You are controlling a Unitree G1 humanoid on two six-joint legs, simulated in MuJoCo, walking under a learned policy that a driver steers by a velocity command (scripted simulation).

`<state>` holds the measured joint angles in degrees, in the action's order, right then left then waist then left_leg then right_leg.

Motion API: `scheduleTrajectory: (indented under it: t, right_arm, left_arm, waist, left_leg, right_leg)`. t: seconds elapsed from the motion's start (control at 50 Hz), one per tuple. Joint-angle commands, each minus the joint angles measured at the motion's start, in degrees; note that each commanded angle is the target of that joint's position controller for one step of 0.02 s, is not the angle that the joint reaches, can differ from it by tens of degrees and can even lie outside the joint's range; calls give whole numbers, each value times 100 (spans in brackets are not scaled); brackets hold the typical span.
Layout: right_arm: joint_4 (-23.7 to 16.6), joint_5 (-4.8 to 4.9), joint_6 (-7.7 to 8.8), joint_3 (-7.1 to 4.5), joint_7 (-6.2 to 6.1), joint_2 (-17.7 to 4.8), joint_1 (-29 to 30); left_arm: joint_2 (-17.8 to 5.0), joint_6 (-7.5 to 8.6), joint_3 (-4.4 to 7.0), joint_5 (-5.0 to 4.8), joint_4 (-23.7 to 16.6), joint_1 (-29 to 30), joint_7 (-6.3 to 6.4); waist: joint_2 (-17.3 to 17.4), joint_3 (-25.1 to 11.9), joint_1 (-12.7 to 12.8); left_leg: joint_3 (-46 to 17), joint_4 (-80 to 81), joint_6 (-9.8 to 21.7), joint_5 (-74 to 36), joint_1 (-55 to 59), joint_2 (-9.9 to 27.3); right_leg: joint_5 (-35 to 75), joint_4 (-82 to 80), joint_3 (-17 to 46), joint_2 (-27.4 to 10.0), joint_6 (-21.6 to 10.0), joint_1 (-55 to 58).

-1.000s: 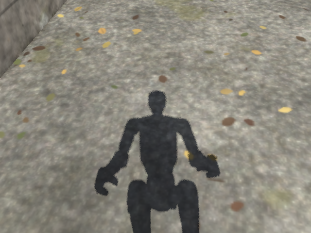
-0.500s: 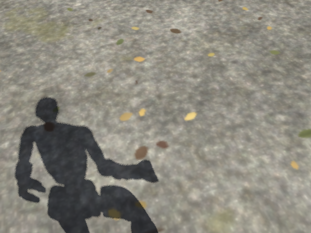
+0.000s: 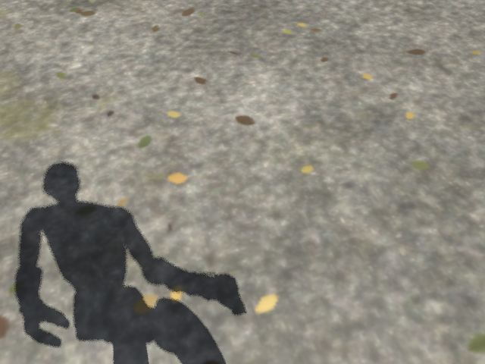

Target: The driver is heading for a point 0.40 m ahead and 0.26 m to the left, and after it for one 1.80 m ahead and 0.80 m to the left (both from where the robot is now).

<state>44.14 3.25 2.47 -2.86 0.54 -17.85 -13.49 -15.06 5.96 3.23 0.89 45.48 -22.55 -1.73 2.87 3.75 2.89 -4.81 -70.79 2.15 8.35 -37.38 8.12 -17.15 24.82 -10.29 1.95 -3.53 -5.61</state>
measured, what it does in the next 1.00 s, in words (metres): walks ahead, turning left: left foot, then right foot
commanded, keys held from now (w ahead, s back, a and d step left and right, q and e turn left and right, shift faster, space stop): q+shift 0.82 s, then e+shift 0.18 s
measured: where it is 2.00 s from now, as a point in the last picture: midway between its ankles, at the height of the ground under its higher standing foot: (259, 280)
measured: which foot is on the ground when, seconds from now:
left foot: up 0.00-0.20, down 0.22-0.72, up 0.74-1.00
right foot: down 0.00-0.22, up 0.24-0.72, down 0.74-1.00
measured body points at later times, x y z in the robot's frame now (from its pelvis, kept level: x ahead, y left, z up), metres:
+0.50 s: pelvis +0.32 +0.02 +0.00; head +0.36 +0.06 +0.44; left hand +0.45 +0.35 -0.07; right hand +0.54 -0.20 -0.09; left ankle +0.37 +0.07 -0.74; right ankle +0.50 -0.14 -0.66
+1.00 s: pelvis +0.46 -0.01 +0.00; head +0.49 +0.02 +0.45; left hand +0.35 +0.27 -0.10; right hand +0.78 -0.06 -0.09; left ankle +0.34 +0.09 -0.69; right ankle +0.58 -0.04 -0.74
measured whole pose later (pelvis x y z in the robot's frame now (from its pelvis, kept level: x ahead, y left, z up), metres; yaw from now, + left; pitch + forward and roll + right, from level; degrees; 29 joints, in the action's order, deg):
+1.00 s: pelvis +0.46 -0.01 +0.00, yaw +49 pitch +1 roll +0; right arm 34.8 -0.3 -3.1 -3.0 -1.6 -18.0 -9.4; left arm -14.4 -0.5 2.4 0.2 40.0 -9.3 0.5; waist 1.1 4.5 2.2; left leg -6.2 -52.2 -5.3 26.7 -24.1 -0.7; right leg -8.5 25.7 3.3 1.5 -0.8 -17.7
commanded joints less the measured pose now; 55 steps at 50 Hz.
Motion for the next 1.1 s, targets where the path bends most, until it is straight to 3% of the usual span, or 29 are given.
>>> scheduleTrajectory:
  t: [0.02, 0.06, 0.12, 0.16, 0.18, 0.2, 0.22, 0.24, 0.26, 0.28, 0.3, 0.32, 0.38, 0.44, 0.54, 0.62, 0.68, 0.7, 0.72, 0.74, 0.76, 0.78, 0.8, 0.82, 0.86, 0.96, 1.02, 1.08, 1.1]
  right_arm:
    - [-182, -43, -82, -26, 30, -71, -147]
    - [-308, -187, -6, -14, 113, -89, 162]
    - [-497, -274, 104, 19, 387, 7, 604]
    - [-426, -164, 28, -144, 439, -346, -206]
    - [-305, -138, -74, -290, 395, -657, -984]
    - [-106, -163, -208, -510, 297, -1130, -2030]
    - [-17, -153, -305, -571, 120, -1230, -2335]
    - [-154, -347, -218, -501, 69, -1343, -1608]
    - [-705, -680, 20, -434, 129, -1573, -883]
    - [-1137, -535, 59, -501, 227, -1428, -447]
    - [-1167, -279, 88, -448, 241, -1121, -184]
    - [-1185, -144, 118, -393, 221, -944, 39]
    - [-1263, -262, 38, -413, 49, -878, 292]
    - [-1145, -203, -135, -457, -172, -968, -55]
    - [-1295, -111, -483, -454, -390, -950, 103]
    - [-1385, -193, -535, -458, -364, -876, 115]
    - [-1533, -191, -540, -442, -315, -853, 347]
    - [-1578, -173, -544, -420, -301, -819, 450]
    - [-1565, -147, -550, -353, -272, -642, 329]
    - [-1480, -217, -552, -235, -234, -252, -252]
    - [-1663, -182, -528, -325, -187, -657, -302]
    - [-1629, -214, -490, -451, -141, -1180, -272]
    - [-1490, -154, -523, -524, -131, -1388, -160]
    - [-1363, -147, -595, -531, -159, -1340, -128]
    - [-1388, -226, -637, -359, -194, -909, 17]
    - [-1289, -409, -475, -27, -229, -145, 143]
    - [-1190, -331, -436, -121, -221, -413, 320]
    - [-988, -275, -374, -186, -216, -481, -50]
    - [-945, -314, -361, -245, -242, -686, -216]
  left_arm:
    - [-400, 191, 100, 63, -475, 966, 106]
    - [-473, 154, 97, 75, -561, 1236, 247]
    - [-1014, 55, 213, -29, -487, 719, 462]
    - [-1393, -108, 320, -153, -563, 832, 515]
    - [-1497, -191, 364, -210, -670, 1118, 492]
    - [-1371, -214, 336, -246, -764, 1416, 411]
    - [-900, -154, 227, -362, -738, 1677, 249]
    - [68, -39, -4, -101, -996, 1233, 75]
    - [-65, 55, -99, -140, -1043, -249, 47]
    - [-893, 82, 18, -145, -1051, 232, 67]
    - [-1054, 39, 101, -151, -1209, 1021, 144]
    - [-1004, -52, 103, -81, -1229, 1219, 233]
    - [-933, -287, 139, 11, -1248, 1444, 315]
    - [-576, -334, 54, 70, -1299, 1734, 364]
    - [-598, -389, 79, -58, -1322, 2260, 377]
    - [-704, -228, 138, -59, -1331, 2583, 313]
    - [-883, -114, 243, -77, -1190, 2341, 238]
    - [-905, -94, 279, -106, -1106, 2158, 221]
    - [-918, -95, 297, -107, -1043, 2007, 223]
    - [-1158, -173, 324, -44, -1152, 2085, 268]
    - [-1270, -272, 331, 157, -1193, 1879, 263]
    - [-1148, -287, 364, 103, -1158, 1713, 286]
    - [-924, -325, 306, 40, -1221, 1897, 332]
    - [-774, -406, 252, 2, -1275, 2008, 388]
    - [-821, -505, 179, -4, -1221, 1944, 412]
    - [-665, -558, 63, -56, -970, 1789, 227]
    - [-1211, -629, 242, -168, -904, 1457, 150]
    - [-1231, -661, 268, -327, -905, 1434, 199]
    - [-1097, -635, 241, -354, -893, 1356, 228]
  waist:
    - [-599, 503, -419]
    - [-456, 720, -477]
    - [-225, 422, -237]
    - [-695, -244, -678]
    - [-888, -633, -1120]
    - [-812, -1081, -1669]
    - [53, -854, -1867]
    - [2057, -294, -818]
    - [1656, -2062, -26]
    - [370, -2239, -347]
    - [-676, -1237, -280]
    - [-1108, -954, -80]
    - [-746, -686, 19]
    - [-556, -1036, -186]
    - [199, -1125, -400]
    - [624, -894, -587]
    - [777, -938, -489]
    - [745, -920, -387]
    - [314, -1025, -370]
    - [-820, -1373, -698]
    - [-1563, -1206, -720]
    - [-1548, -1183, -604]
    - [-1248, -978, -531]
    - [-919, -828, -489]
    - [-724, -547, -378]
    - [-1152, -910, -325]
    - [-1528, -739, -117]
    - [-1380, -779, -411]
    - [-1204, -936, -445]
  left_leg:
    - [-122, 600, -36, -928, -180, 147]
    - [521, 1684, -80, -1633, 144, -135]
    - [1329, 3092, -43, -2370, 811, -654]
    - [1545, 3160, 72, -1960, 1597, -1088]
    - [1535, 2957, 217, -1521, 2397, -1239]
    - [1217, 2869, 433, -1334, 3657, -1259]
    - [681, 3738, 668, -1980, 4192, -1006]
    - [-792, 3483, 1156, -5123, 4458, -732]
    - [-3803, 4447, 2420, -3898, 5215, 703]
    - [-4434, 5315, 2409, -1451, 4908, 791]
    - [-4101, 5607, 2113, -19, 4043, 519]
    - [-3921, 5639, 1858, 331, 3411, 403]
    - [-2646, 5474, 1453, -1478, 2279, -289]
    - [-2084, 4999, 1345, -3135, 2391, -552]
    - [-2264, 4831, 743, -1209, 2609, -899]
    - [-2752, 4579, 718, -938, 2847, -875]
    - [-3152, 4193, 594, -1202, 2901, -882]
    - [-3168, 3994, 496, -828, 2761, -1000]
    - [-2896, 3410, 308, 648, 2378, -1286]
    - [-2066, 2228, 51, 2783, 1581, -1810]
    - [-1256, 1259, -246, 3481, 623, -2097]
    - [-992, 441, -535, 2993, 300, -1569]
    - [-845, 127, -649, 2439, 154, -1282]
    - [-726, -111, -705, 1994, 136, -1136]
    - [-293, -370, -748, 1699, 340, -1143]
    - [78, 1972, -756, 1927, 1469, -902]
    - [251, 3213, -736, 1594, 1814, -1120]
    - [176, 4921, -320, 621, 2694, -1201]
    - [-54, 5017, -107, 286, 3448, -788]
  right_leg:
    - [1983, -1772, 346, -1182, -74, -573]
    - [3151, -1707, -345, -937, 37, -748]
    - [4724, -1085, -601, -1062, 172, -89]
    - [6421, -70, -567, -1230, 260, 514]
    - [6981, 775, -494, -1332, 240, 432]
    - [6505, 2103, -305, -1334, 218, -52]
    - [2988, 4149, -254, -663, 509, -684]
    - [-2248, 6376, 356, 614, 750, -2504]
    - [-2169, 7325, 1771, 736, 751, -3145]
    - [-1749, 6914, 2123, 501, 540, -3030]
    - [-1340, 6173, 2036, 302, 442, -3322]
    - [-1023, 5670, 2087, 73, 470, -3205]
    - [-798, 4458, 2084, -132, 694, -2473]
    - [-372, 3690, 1952, 50, 962, -2571]
    - [682, 2408, 2065, 252, 1039, -2668]
    - [702, 1408, 2181, 336, 938, -2496]
    - [725, 406, 2214, 329, 795, -1764]
    - [1123, -129, 2140, 244, 722, -1331]
    - [1842, -686, 2262, -197, 500, -564]
    - [2851, -414, 3276, -1454, -80, 473]
    - [3600, -436, 4361, -2323, -960, 497]
    - [3178, -482, 4651, -2568, -1267, 349]
    - [2311, -480, 3993, -2195, -1094, 175]
    - [1519, -506, 3355, -1757, -800, -49]
    - [1811, -642, 2837, -1396, -774, -655]
    - [1838, -640, 2415, -989, -762, -544]
    - [1450, -598, 2992, -1086, -840, -458]
    - [1272, -448, 3444, -1009, -603, -715]
    - [871, -262, 3341, -851, -325, -1271]
Velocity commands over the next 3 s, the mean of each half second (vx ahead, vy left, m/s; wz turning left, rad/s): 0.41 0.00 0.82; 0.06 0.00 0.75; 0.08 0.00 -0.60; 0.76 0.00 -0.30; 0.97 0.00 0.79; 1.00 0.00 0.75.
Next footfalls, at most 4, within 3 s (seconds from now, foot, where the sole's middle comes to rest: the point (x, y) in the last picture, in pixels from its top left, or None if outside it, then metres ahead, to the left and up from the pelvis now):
0.22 left None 0.41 0.08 -0.77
0.74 right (276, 325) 0.61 -0.01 -0.77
1.10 left None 0.39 0.10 -0.77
1.52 right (307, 342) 0.56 -0.10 -0.77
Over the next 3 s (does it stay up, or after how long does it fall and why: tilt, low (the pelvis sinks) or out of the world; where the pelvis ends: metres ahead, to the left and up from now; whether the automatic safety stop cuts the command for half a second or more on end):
stays up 1.49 0.55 -0.02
